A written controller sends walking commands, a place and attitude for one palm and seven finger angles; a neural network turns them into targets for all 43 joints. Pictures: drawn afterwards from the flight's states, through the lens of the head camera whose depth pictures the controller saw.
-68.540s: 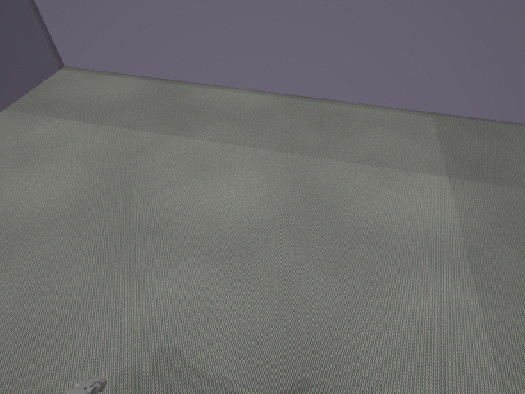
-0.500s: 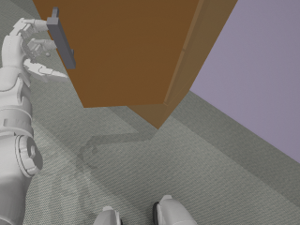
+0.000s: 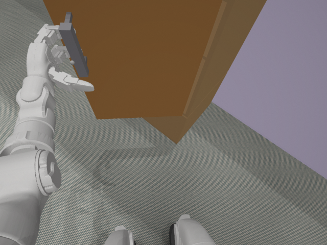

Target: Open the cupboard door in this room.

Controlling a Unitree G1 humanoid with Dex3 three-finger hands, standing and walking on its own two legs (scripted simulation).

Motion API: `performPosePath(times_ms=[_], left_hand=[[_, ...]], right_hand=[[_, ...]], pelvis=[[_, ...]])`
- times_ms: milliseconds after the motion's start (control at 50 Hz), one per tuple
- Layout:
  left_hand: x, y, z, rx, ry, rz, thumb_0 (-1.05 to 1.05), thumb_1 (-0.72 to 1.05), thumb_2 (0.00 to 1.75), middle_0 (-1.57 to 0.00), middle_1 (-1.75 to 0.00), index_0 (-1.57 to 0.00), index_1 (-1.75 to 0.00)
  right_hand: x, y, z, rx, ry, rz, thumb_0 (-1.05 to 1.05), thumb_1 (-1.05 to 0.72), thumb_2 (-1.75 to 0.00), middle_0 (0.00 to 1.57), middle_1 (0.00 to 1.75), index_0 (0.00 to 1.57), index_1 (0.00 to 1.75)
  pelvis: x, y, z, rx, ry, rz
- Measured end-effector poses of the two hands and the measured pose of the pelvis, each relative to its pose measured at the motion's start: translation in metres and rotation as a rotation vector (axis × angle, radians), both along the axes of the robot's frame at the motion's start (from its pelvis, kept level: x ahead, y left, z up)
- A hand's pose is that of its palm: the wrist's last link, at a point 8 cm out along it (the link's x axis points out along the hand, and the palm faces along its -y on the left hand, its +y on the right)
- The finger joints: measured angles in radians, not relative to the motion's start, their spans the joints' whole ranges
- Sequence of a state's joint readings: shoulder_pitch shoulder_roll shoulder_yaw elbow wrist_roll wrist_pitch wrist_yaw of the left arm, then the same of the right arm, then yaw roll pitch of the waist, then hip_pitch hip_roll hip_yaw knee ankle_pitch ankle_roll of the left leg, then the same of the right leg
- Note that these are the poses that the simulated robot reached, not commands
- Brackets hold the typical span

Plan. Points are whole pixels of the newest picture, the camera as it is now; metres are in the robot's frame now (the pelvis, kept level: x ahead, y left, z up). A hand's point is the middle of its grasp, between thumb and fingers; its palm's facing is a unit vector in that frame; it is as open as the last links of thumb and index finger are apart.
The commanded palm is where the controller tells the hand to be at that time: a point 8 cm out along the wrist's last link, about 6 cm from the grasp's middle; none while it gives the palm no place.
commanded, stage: slide the fingers in behind the handle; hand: left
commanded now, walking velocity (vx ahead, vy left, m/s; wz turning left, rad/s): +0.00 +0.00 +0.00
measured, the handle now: (76, 47) +0.58 +0.16 +0.09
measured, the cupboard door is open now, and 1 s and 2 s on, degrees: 44 44 48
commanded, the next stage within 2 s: close the thumb around the handle in 0.80 s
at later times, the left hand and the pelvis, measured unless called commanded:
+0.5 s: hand (85, 60) +0.53 +0.14 +0.09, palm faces -0.01 -1.00 -0.03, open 14.1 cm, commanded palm +0.51 +0.18 +0.09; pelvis +0.00 -0.01 +0.00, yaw +1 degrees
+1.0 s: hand (85, 61) +0.53 +0.14 +0.09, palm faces -0.03 -1.00 -0.02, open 13.7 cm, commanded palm +0.51 +0.18 +0.09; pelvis +0.00 +0.00 +0.00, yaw +0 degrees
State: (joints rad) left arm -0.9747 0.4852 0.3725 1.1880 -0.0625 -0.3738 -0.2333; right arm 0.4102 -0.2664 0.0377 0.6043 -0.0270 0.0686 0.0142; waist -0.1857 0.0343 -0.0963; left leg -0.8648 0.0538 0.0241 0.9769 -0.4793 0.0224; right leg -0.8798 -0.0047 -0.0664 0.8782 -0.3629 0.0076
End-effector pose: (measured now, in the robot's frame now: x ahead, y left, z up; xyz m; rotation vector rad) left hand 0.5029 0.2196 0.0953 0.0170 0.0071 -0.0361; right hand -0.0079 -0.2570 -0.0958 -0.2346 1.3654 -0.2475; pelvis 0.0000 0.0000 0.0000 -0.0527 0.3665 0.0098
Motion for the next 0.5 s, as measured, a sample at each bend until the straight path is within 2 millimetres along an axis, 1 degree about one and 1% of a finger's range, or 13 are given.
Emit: performPosePath(times_ms=[120,300,400,500], left_hand=[[0.002,-0.010,-0.003,0.003,0.015,-0.005,-0.01,-0.50,0.30,-0.30,-1.20,-0.30,-1.20],[0.009,-0.027,-0.003,0.009,0.002,-0.001,-0.01,-0.50,0.30,-0.30,-1.20,-0.30,-1.20],[0.009,-0.028,-0.003,0.008,0.006,0.026,-0.01,-0.50,0.30,-0.30,-1.20,-0.29,-1.20],[0.008,-0.028,-0.002,0.015,0.011,0.027,-0.01,-0.50,0.30,-0.30,-1.20,-0.28,-1.20]], right_hand=[[-0.003,-0.002,-0.001,0.003,0.008,0.002,0.00,-0.91,-0.90,0.20,0.30,0.20,0.30],[-0.014,-0.003,-0.004,0.011,0.037,-0.008,0.01,-0.91,-0.90,0.20,0.30,0.20,0.30],[-0.019,-0.003,-0.005,0.025,0.055,-0.015,0.01,-0.91,-0.90,0.20,0.30,0.20,0.30],[-0.020,-0.004,-0.005,0.030,0.063,-0.011,0.01,-0.91,-0.90,0.20,0.30,0.20,0.30]], pelvis=[[-0.001,-0.002,-0.001,0.002,0.001,0.004],[-0.001,-0.004,-0.002,0.007,0.012,0.002],[0.000,-0.006,-0.001,0.010,0.013,0.001],[0.001,-0.008,-0.001,0.011,0.011,0.005]])
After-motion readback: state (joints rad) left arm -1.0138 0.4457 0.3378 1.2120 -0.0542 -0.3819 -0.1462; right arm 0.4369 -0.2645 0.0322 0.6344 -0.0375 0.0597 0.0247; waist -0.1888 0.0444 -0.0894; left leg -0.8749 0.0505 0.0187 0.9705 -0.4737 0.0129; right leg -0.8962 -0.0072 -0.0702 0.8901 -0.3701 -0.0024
